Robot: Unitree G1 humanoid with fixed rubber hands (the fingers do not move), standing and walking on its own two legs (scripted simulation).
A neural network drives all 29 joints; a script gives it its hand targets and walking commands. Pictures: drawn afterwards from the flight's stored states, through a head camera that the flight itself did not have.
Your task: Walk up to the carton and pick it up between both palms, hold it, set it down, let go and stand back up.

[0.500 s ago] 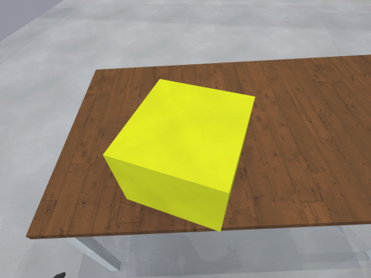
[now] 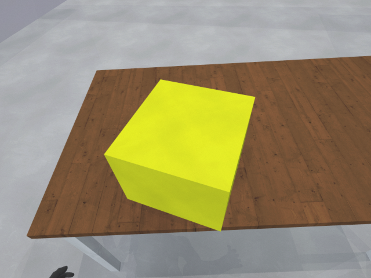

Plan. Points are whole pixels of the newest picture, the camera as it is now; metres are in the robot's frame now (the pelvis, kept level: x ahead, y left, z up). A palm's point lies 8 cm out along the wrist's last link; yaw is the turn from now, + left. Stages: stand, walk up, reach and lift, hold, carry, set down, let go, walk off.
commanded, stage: walk up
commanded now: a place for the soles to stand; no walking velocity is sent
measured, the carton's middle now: (188, 150) +0.46 +0.03 -0.01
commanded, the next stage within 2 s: reach and lift in 0.42 s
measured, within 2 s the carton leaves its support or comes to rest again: neither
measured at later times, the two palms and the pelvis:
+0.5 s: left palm out of the picture +0.12 +0.32 -0.08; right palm out of the picture +0.11 -0.33 -0.09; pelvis +0.00 +0.00 +0.00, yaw +0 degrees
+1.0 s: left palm (47, 270) +0.17 +0.32 -0.05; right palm out of the picture +0.14 -0.26 -0.05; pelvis +0.00 +0.02 +0.01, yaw +0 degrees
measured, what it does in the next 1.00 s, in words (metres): stands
